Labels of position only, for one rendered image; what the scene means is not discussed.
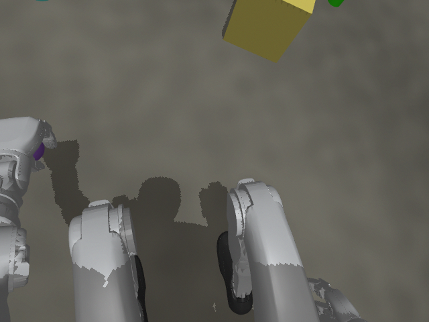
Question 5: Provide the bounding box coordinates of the left robot foot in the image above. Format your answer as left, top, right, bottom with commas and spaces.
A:
134, 255, 148, 322

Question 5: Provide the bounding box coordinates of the left robot arm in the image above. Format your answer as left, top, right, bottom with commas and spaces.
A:
0, 150, 32, 322

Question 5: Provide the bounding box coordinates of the right robot foot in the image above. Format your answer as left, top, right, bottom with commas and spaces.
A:
217, 231, 253, 315

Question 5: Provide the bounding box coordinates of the left robot hand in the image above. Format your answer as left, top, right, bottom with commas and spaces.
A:
0, 116, 57, 172

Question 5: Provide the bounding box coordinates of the right robot hand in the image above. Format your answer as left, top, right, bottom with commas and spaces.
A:
307, 278, 361, 322

